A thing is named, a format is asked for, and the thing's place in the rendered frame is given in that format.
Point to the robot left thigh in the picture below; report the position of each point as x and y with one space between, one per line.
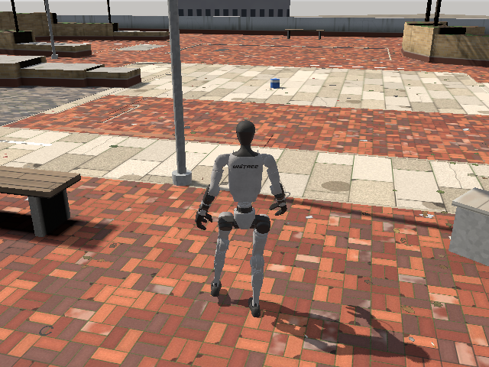
226 222

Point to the robot right upper arm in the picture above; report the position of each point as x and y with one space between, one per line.
273 174

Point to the robot left upper arm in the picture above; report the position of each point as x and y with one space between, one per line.
216 175

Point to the left robot hand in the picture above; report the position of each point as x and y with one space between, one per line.
200 219

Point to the robot left forearm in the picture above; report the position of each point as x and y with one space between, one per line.
206 202

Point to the robot right forearm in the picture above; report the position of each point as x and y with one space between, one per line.
280 198

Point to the right robot hand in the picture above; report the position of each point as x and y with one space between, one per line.
282 211

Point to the robot torso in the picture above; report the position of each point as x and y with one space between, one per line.
244 181

